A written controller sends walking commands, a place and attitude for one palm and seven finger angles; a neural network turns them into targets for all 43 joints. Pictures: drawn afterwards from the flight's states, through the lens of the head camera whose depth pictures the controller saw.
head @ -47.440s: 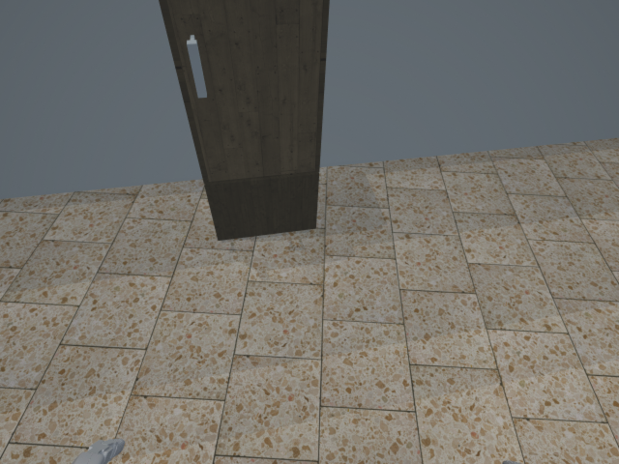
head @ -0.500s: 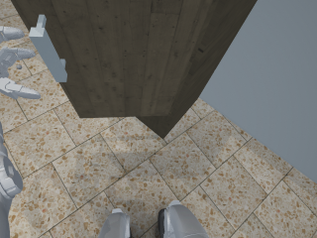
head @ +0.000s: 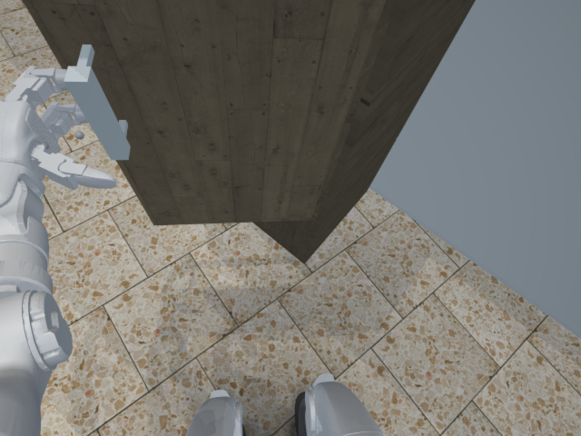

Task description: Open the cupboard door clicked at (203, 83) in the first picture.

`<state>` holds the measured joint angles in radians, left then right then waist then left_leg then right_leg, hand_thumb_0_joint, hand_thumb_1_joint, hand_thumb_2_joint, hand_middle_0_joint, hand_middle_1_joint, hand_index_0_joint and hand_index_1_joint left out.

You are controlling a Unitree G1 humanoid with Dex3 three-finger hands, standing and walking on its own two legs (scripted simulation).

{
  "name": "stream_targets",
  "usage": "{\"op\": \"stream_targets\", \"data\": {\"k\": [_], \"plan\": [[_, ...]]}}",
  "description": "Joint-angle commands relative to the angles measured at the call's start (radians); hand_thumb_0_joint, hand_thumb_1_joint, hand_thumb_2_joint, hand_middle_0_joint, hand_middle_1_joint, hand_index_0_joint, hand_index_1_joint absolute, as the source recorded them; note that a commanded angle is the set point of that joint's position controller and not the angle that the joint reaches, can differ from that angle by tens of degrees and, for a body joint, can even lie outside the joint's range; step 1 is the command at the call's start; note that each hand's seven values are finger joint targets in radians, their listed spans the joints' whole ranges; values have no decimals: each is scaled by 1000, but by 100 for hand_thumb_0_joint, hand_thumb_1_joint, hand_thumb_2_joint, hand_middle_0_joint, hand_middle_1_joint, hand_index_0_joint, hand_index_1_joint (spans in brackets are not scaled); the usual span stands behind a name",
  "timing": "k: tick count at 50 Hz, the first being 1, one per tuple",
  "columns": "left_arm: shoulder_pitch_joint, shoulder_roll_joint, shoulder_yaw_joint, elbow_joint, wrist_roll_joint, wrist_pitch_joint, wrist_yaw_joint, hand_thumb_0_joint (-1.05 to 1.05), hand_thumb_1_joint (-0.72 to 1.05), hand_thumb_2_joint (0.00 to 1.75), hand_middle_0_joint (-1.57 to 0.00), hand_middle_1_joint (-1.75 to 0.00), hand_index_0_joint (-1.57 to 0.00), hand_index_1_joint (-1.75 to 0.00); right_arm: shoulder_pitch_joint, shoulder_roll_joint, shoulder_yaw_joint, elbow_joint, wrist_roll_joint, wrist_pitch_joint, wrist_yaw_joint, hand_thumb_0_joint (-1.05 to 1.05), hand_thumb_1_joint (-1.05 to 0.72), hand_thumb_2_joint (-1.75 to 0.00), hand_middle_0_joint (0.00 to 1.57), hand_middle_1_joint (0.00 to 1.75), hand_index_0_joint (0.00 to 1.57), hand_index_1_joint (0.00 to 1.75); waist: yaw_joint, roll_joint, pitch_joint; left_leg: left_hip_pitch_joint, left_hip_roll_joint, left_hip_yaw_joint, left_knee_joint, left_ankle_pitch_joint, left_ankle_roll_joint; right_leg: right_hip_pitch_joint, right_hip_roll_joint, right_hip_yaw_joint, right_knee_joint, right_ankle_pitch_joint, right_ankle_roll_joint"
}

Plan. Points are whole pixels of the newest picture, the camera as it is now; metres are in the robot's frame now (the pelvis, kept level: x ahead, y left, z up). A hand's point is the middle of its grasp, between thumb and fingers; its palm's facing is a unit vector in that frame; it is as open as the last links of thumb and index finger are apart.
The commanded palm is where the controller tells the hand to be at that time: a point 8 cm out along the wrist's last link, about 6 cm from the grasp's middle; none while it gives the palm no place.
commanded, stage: slide the fingers in behind the handle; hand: left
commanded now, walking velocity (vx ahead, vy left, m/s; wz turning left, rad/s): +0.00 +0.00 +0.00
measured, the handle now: (104, 106) +0.54 +0.22 +0.07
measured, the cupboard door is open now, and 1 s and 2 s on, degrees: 44 44 45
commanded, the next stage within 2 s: close the thumb around the handle in 0.90 s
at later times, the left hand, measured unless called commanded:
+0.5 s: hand (102, 136) +0.49 +0.22 +0.07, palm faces +0.01 -1.00 +0.00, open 14.0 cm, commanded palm +0.47 +0.26 +0.07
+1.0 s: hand (110, 135) +0.49 +0.21 +0.07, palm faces +0.02 -1.00 -0.02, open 13.9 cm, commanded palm +0.47 +0.25 +0.07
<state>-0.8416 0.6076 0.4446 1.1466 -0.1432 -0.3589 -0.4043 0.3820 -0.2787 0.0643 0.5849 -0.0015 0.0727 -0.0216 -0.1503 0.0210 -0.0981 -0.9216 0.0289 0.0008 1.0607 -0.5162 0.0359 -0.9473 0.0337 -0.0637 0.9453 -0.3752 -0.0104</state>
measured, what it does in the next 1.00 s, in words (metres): stands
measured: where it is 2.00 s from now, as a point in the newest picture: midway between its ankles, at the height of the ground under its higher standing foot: outside the picture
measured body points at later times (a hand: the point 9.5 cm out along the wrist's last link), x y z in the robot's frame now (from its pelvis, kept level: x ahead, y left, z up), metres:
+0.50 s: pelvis +0.00 +0.00 +0.00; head +0.13 +0.02 +0.43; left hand +0.48 +0.27 +0.07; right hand +0.02 -0.27 -0.11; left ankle -0.01 +0.09 -0.67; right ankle +0.04 -0.12 -0.67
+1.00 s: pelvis +0.00 +0.00 +0.00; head +0.12 +0.01 +0.43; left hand +0.48 +0.26 +0.08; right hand +0.02 -0.27 -0.11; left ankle -0.01 +0.09 -0.67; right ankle +0.04 -0.12 -0.67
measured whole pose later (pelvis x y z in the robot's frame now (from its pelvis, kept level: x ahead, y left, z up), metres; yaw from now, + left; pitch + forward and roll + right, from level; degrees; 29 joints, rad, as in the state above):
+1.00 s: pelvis +0.00 +0.00 +0.00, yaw +0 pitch +21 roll -3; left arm -0.84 0.52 0.40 1.14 -0.12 -0.40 -0.31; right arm 0.39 -0.27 0.05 0.60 -0.01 0.05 -0.01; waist -0.15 0.02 -0.10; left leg -0.91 0.02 0.01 1.05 -0.51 0.03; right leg -0.94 0.03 -0.06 0.96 -0.38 -0.01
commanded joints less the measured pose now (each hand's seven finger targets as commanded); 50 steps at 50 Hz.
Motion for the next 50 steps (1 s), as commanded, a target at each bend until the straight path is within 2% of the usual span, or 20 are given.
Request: {"op": "stream_targets", "data": {"k": [1,3,4,6,9,12,13,21,25,29,30,31,32,34,37,39,41,44,47,50], "plan": [[-385,230,20,-223,-26,-79,13,0,-50,30,-30,-120,-30,-120,167,-184,-79,-43,-4,-13,-12,0,-90,-90,20,30,20,30,-11,120,-474,312,2,-57,-125,495,-26,246,20,27,-63,295,-16],[-373,246,35,-183,-26,-74,18,0,-50,30,-30,-120,-30,-120,166,-187,-76,-49,-2,-13,-15,0,-90,-90,20,30,20,30,-13,76,-431,242,-6,-50,-130,432,-13,273,20,35,-68,281,-17],[-396,272,47,-192,-17,-73,22,0,-50,30,-30,-120,-30,-120,163,-187,-75,-47,-1,-13,-16,0,-90,-90,20,30,20,30,-9,87,-443,223,-7,-48,-133,409,-13,287,15,39,-64,276,-15],[-396,261,34,-193,-10,-70,25,0,-50,30,-30,-120,-30,-120,159,-182,-73,-52,1,-14,-16,0,-90,-90,20,30,20,30,-7,110,-438,210,-11,-39,-135,389,-10,295,12,45,-68,272,-15],[-415,312,68,-250,-3,-94,34,0,-50,30,-30,-120,-30,-120,162,-183,-76,-52,-3,-18,-16,0,-90,-90,20,30,20,30,9,151,-505,255,-10,-45,-127,429,-16,306,13,49,-56,293,-19],[-395,219,7,-252,-10,-98,32,0,-50,30,-30,-120,-30,-120,154,-175,-78,-51,-2,-22,-11,0,-90,-90,20,30,20,30,-3,168,-503,294,-7,-45,-126,453,-20,279,15,42,-59,295,-17],[-416,201,-2,-261,-22,-101,31,0,-50,30,-30,-120,-30,-120,159,-177,-79,-51,-2,-24,-11,0,-90,-90,20,30,20,30,-16,145,-495,308,-5,-52,-125,467,-18,264,18,35,-59,295,-19],[-374,208,13,-228,-13,-75,52,0,-50,30,-30,-120,-30,-120,161,-177,-81,-44,0,-24,-13,0,-90,-90,20,30,20,30,2,114,-465,252,-10,-43,-138,434,-14,301,12,42,-66,302,-17],[-400,155,-20,-251,-12,-94,74,0,-50,30,-30,-120,-30,-120,161,-170,-83,-40,-4,-28,-6,0,-90,-90,20,30,20,30,-10,119,-473,278,-8,-47,-134,443,-17,278,14,39,-62,298,-15],[-388,194,10,-253,-8,-101,79,0,-50,30,-30,-120,-30,-120,160,-176,-84,-39,-3,-25,-7,0,-90,-90,20,30,20,30,5,134,-485,296,-6,-51,-136,476,-25,279,13,35,-55,308,-19],[-395,147,-23,-240,-9,-96,79,0,-50,30,-30,-120,-30,-120,158,-171,-83,-39,-2,-26,-4,0,-90,-90,20,30,20,30,-7,138,-471,297,-8,-51,-136,459,-24,262,14,35,-58,293,-17],[-397,154,-17,-227,-8,-93,83,0,-50,30,-30,-120,-30,-120,160,-174,-84,-36,-2,-26,-4,0,-90,-90,20,30,20,30,-9,99,-450,281,-5,-55,-140,440,-22,262,14,30,-61,279,-16],[-384,167,-5,-220,-6,-89,86,0,-50,30,-30,-120,-30,-120,156,-175,-85,-38,-1,-26,-6,0,-90,-90,20,30,20,30,-5,111,-438,274,-7,-49,-142,432,-20,265,13,35,-67,278,-16],[-410,195,14,-252,-2,-98,92,0,-50,30,-30,-120,-30,-120,160,-176,-84,-43,-5,-28,-7,0,-90,-90,20,30,20,30,5,131,-494,294,-9,-52,-137,465,-23,282,12,37,-55,298,-18],[-420,150,-24,-246,2,-101,96,0,-50,30,-30,-120,-30,-120,155,-169,-82,-40,-3,-30,-6,0,-90,-90,20,30,20,30,-9,122,-467,285,-8,-51,-137,445,-22,270,12,36,-58,289,-15],[-418,171,-5,-262,2,-113,100,0,-50,30,-30,-120,-30,-120,159,-172,-84,-40,-6,-32,-6,0,-90,-90,20,30,20,30,2,137,-496,317,-6,-59,-136,485,-29,267,13,32,-51,299,-18],[-417,130,-33,-249,-3,-109,100,0,-50,30,-30,-120,-30,-120,157,-170,-85,-35,-5,-33,-5,0,-90,-90,20,30,20,30,-14,114,-481,310,-5,-55,-133,470,-26,256,13,33,-58,295,-14],[-409,174,2,-201,-3,-98,96,0,-50,30,-30,-120,-30,-120,161,-175,-82,-31,-3,-31,-9,0,-90,-90,20,30,20,30,-11,91,-453,254,-10,-47,-136,416,-18,278,11,40,-63,282,-14],[-406,146,-24,-220,5,-94,94,0,-50,30,-30,-120,-30,-120,159,-171,-82,-37,-4,-32,-7,0,-90,-90,20,30,20,30,-5,131,-467,283,-11,-50,-142,434,-23,264,10,36,-60,279,-18],[-407,140,-30,-210,5,-98,96,0,-50,30,-30,-120,-30,-120,161,-172,-83,-35,-3,-32,-7,0,-90,-90,20,30,20,30,-14,103,-459,279,-10,-53,-139,419,-20,256,12,36,-65,267,-15]]}}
